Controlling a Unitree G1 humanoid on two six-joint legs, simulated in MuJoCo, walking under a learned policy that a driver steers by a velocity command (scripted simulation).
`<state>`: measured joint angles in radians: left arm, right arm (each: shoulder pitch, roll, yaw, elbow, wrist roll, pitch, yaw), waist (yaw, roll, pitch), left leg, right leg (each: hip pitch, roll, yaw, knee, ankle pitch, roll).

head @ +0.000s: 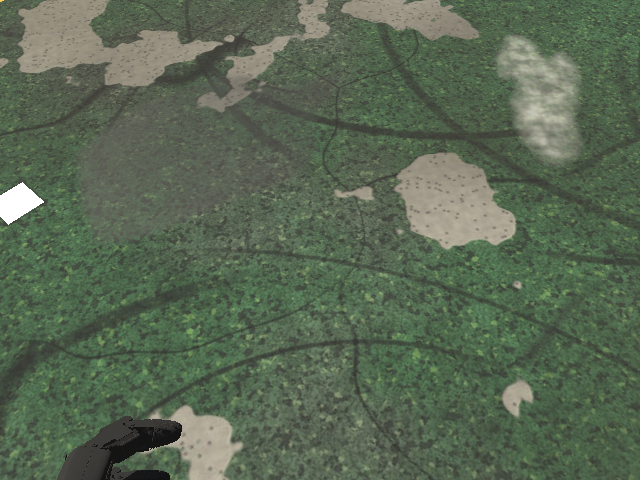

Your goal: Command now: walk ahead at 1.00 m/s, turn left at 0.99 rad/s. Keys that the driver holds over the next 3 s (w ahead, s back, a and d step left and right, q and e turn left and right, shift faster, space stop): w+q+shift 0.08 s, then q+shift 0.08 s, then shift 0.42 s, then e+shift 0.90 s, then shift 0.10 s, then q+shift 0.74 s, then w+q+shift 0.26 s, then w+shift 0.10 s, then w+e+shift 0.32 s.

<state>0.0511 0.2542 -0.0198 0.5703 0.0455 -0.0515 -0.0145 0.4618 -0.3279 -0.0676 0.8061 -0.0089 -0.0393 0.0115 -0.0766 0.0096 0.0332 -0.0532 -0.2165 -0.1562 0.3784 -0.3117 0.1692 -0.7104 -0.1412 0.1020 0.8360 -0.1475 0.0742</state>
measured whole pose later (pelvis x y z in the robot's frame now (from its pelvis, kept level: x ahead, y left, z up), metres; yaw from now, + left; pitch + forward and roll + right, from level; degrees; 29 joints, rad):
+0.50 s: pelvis +0.35 -0.04 -0.01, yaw +20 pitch +1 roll -3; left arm 0.31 0.34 0.07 0.80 -0.04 -0.07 0.02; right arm -0.01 -0.31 -0.04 0.59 0.00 -0.03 0.05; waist 0.10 0.02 0.08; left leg -0.52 0.00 -0.03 0.53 0.02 0.06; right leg -0.05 -0.03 -0.16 0.47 -0.40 0.03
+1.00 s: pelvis +0.43 -0.06 +0.00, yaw +6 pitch +1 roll +3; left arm 0.25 0.30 0.07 0.75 0.02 0.02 0.00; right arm 0.04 -0.29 -0.09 0.75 -0.01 0.04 -0.05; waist 0.04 0.02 0.05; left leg -0.51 0.00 0.00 0.95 -0.47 -0.03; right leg -0.34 -0.01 0.01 0.65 -0.33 -0.05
